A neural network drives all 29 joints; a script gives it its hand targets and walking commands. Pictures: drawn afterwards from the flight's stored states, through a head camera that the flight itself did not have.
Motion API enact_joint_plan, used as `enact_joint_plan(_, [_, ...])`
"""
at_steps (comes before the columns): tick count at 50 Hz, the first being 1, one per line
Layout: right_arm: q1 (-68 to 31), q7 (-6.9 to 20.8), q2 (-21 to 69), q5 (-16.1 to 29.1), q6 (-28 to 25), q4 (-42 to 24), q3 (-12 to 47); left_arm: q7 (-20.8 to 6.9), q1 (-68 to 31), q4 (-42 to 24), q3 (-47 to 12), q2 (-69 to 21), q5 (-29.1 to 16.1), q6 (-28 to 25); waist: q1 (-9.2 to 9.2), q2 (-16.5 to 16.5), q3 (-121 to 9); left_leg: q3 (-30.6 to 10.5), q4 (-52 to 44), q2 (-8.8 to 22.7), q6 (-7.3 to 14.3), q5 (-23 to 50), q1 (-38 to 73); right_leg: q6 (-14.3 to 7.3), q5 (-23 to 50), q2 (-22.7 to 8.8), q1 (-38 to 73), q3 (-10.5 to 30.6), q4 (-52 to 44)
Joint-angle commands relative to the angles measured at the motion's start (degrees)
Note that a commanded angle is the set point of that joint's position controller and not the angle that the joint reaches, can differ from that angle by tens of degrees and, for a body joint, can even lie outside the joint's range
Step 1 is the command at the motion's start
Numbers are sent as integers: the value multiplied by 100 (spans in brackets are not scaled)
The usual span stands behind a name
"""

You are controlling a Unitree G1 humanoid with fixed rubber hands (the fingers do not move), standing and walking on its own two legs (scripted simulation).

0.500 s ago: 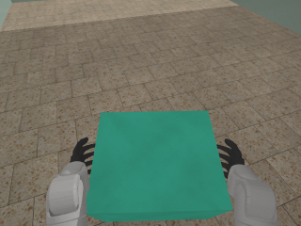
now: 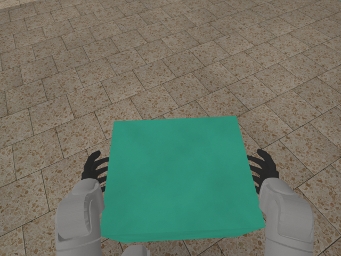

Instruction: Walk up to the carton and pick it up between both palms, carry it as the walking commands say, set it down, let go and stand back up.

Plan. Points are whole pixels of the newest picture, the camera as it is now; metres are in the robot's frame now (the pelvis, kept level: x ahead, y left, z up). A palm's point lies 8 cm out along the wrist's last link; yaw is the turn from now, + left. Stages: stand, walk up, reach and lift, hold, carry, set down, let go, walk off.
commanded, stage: carry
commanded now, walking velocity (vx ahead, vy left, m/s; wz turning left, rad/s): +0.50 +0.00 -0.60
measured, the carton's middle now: (177, 181) +0.30 +0.02 -0.04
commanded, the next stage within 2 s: none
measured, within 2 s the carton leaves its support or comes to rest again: neither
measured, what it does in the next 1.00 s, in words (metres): walks ahead, turning right: left foot, then right foot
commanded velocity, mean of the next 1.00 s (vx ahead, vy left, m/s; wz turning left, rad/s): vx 0.50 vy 0.00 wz -0.60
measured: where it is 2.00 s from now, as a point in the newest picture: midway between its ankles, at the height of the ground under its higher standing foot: (279, 118)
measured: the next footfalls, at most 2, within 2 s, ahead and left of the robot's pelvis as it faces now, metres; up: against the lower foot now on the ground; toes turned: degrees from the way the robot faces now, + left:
left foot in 0.26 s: +0.36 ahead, +0.14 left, +0.00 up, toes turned -3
right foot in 0.68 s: +0.60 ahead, -0.27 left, +0.00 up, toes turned -32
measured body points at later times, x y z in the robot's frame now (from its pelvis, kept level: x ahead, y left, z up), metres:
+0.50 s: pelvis +0.36 +0.00 +0.00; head +0.38 +0.00 +0.45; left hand +0.68 +0.07 +0.06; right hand +0.53 -0.27 +0.06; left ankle +0.32 +0.14 -0.75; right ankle +0.36 -0.15 -0.69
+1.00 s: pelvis +0.67 -0.20 +0.00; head +0.74 -0.26 +0.44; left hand +1.01 -0.21 +0.04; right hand +0.79 -0.52 +0.04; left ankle +0.84 -0.14 -0.71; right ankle +0.57 -0.25 -0.75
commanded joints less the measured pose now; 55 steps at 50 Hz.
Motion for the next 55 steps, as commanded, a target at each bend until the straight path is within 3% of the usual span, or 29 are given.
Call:
enact_joint_plan(1, [-2295,1496,5123,2513,-238,-1047,4748,-2137,-3219,-1347,-4856,-5173,-2817,-197,-119,-164,-3367,-130,-1338,-156,184,468,-512,-672,2323,-1381,2860,1486,-274])
enact_joint_plan(3, [-2425,1458,4931,2552,-286,-1494,4907,-2118,-2857,-1367,-4871,-5081,-2713,-231,-150,-451,-3193,-158,-2011,-128,186,1011,-577,-719,2307,-1355,2763,1459,-322])
enact_joint_plan(7, [-1975,1431,4627,2531,-183,-1484,5002,-2013,-2449,-1513,-4878,-4674,-2530,-227,-135,-891,-2857,64,-3545,-330,259,2260,-91,-466,3393,-1023,2598,960,-47])
enact_joint_plan(10, [-1716,1487,4355,2573,-46,-1298,4983,-1930,-2115,-1317,-4822,-4502,-2331,-92,-234,-522,-2916,441,-4699,-603,378,2479,1301,-204,3634,-739,2086,709,817])
enact_joint_plan(11, [-1689,1516,4312,2579,-5,-1184,4969,-1912,-2091,-1225,-4798,-4415,-2284,-34,-354,-201,-3122,582,-5085,-462,415,2909,2468,-21,3033,-530,1398,456,1525])
enact_joint_plan(12, [-1566,1550,4211,2561,46,-1037,4899,-1896,-2076,-1120,-4818,-4334,-2259,45,-492,345,-3337,-11,-4862,251,608,3076,3981,165,1747,-350,8,427,2436])
enact_joint_plan(13, [-1555,1579,4047,2530,99,-785,4805,-1899,-1959,-1003,-4840,-4324,-2223,108,-392,1542,-3481,-1697,-4766,1610,955,3848,5122,331,-995,144,-1517,362,3588])
enact_joint_plan(14, [-1403,1594,4119,2456,120,-571,4705,-1936,-2130,-946,-4897,-4271,-2272,131,-349,1914,-3370,-2471,-4633,2302,1165,4413,5308,319,-2373,29,-2198,377,4402])
enact_joint_plan(15, [-1366,1582,4254,2458,114,-490,4801,-1991,-2167,-862,-4989,-4320,-2402,156,-398,1516,-3279,-2467,-4585,2378,1414,4234,5104,239,-2502,-344,-2312,484,4528])
enact_joint_plan(18, [-2180,1605,4321,2614,102,-680,4704,-2070,-2950,-739,-4978,-4564,-2572,144,-463,1073,-2439,-1288,-5293,2044,1086,1933,3846,258,-2212,-807,-2035,475,3182])
enact_joint_plan(19, [-2356,1635,4346,2635,109,-715,4639,-2078,-3124,-744,-4929,-4622,-2589,106,-488,853,-2226,-860,-5486,1895,985,1723,3467,245,-2132,-725,-1810,319,3025])
enact_joint_plan(24, [-2574,1740,4484,2804,101,-902,4626,-1940,-3094,-543,-4746,-5045,-2594,14,-445,1120,-2096,443,-5536,1588,772,2403,3578,408,-341,-728,-1895,-141,2435])
enact_joint_plan(29, [-2356,1810,4473,2707,224,-685,4529,-1829,-3107,-627,-4664,-5019,-2486,69,-397,1429,-1801,1368,-5237,1256,517,3970,3585,407,600,-543,-1321,-581,1442])
enact_joint_plan(30, [-2344,1826,4463,2679,247,-656,4506,-1829,-3065,-616,-4658,-5006,-2461,82,-363,1406,-1787,1490,-5013,1189,445,4672,3672,355,697,-376,-1069,-745,1182])
enact_joint_plan(32, [-2220,1819,4361,2614,283,-639,4481,-1829,-2865,-520,-4637,-4953,-2414,120,-299,1622,-2027,1577,-4135,1122,324,6198,3866,264,702,70,-370,-1106,788])
enact_joint_plan(33, [-2185,1808,4365,2581,299,-621,4504,-1845,-2850,-465,-4620,-4947,-2398,128,-247,1505,-2257,1718,-3323,973,254,6416,3795,206,808,302,283,-1286,417])
enact_joint_plan(34, [-2198,1784,4325,2547,310,-639,4567,-1867,-2769,-293,-4581,-4977,-2393,137,-93,1099,-2552,1867,-2045,659,176,6139,3361,73,915,482,1325,-1347,-61])
enact_joint_plan(35, [-2409,1745,4251,2521,318,-741,4642,-1927,-2556,-112,-4543,-4993,-2420,141,75,309,-2694,1585,-699,472,99,4416,1729,-251,1246,-64,2836,-422,99])
enact_joint_plan(36, [-2500,1719,4407,2540,323,-746,4776,-1993,-2796,46,-4472,-4834,-2443,121,-224,-1471,-2642,1239,713,-153,-111,93,-369,-854,3832,-1552,4083,2063,272])
enact_joint_plan(37, [-2691,1737,4282,2638,270,-967,4713,-2017,-2771,63,-4381,-4755,-2388,29,-200,-1721,-3053,202,1237,-262,-125,-1017,-1678,-1529,4892,-1966,5188,3248,418])
enact_joint_plan(38, [-2898,1737,4435,2692,210,-1049,4755,-1998,-2780,-151,-4490,-4949,-2447,-30,-119,-863,-2998,-256,1498,-15,-106,-969,-1495,-1446,5312,-1843,4659,3059,379])
enact_joint_plan(39, [-2411,1719,4682,2662,212,-534,4650,-1976,-3016,-434,-4608,-5016,-2547,-14,-134,-377,-2957,-511,1293,30,9,-798,-1349,-1097,4822,-1708,4157,2529,185])
enact_joint_plan(41, [-2175,1702,5078,2781,84,-176,4664,-1961,-3505,-998,-4699,-5056,-2652,-143,-219,178,-3161,-642,-193,233,112,-73,-764,-538,3714,-1519,3186,1770,195])
enact_joint_plan(43, [-2180,1602,5204,2665,-106,-614,4646,-2011,-3598,-1407,-4824,-5167,-2807,-197,-202,93,-3331,-269,-996,-59,197,158,-414,-484,3081,-1422,2650,1415,-41])
enact_joint_plan(45, [-2380,1512,5042,2595,-238,-1275,4751,-2051,-3232,-1441,-4852,-5150,-2759,-222,-168,-129,-3436,-159,-1725,-186,255,341,-343,-657,2331,-1418,2648,1341,-271])
enact_joint_plan(50, [-2060,1433,4579,2555,-178,-1598,4841,-1960,-2585,-1477,-4901,-4744,-2579,-212,-233,-904,-3060,120,-4100,-357,336,2413,728,-309,2880,-947,2012,654,189])
enact_joint_plan(52, [-1664,1467,4436,2552,-101,-1353,4849,-1890,-2235,-1318,-4830,-4550,-2405,-127,-366,-370,-3285,502,-4889,-416,442,2852,2465,-18,2587,-619,1172,354,1255])
enact_joint_plan(53, [-1581,1509,4330,2548,-60,-1221,4842,-1872,-2158,-1244,-4815,-4401,-2313,-65,-449,-48,-3445,112,-4792,115,560,2799,3672,167,1581,-441,162,342,1903])
enact_joint_plan(55, [-1288,1573,4081,2448,51,-682,4673,-1886,-2004,-981,-4911,-4244,-2222,72,-333,1923,-3567,-2460,-4809,2238,1150,3779,5207,403,-2324,161,-1975,317,3882])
